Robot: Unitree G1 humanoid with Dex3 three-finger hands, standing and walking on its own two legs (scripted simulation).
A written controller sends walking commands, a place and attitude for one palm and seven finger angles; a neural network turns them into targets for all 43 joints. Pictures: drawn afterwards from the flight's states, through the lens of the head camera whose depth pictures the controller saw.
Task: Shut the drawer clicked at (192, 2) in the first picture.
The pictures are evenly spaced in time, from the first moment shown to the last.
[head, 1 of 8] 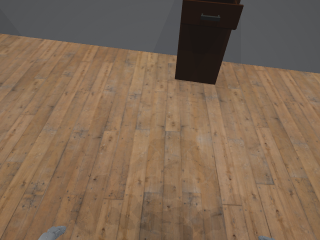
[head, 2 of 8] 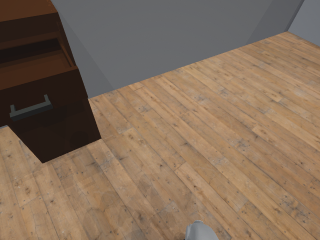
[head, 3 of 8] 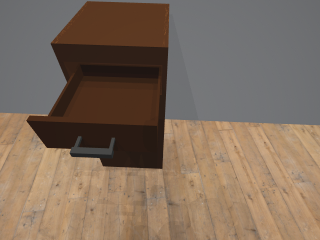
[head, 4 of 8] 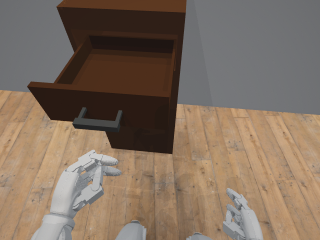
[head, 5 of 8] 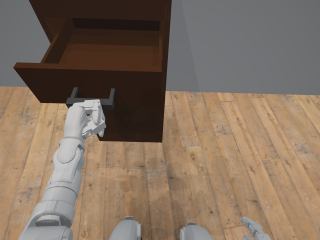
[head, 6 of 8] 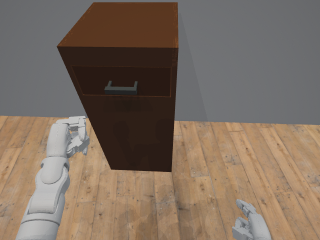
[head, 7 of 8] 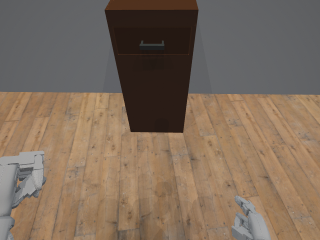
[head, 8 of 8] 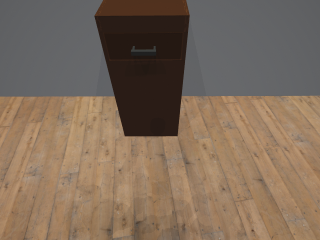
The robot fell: no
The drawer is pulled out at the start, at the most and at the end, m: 0.30 0.30 0.00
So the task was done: yes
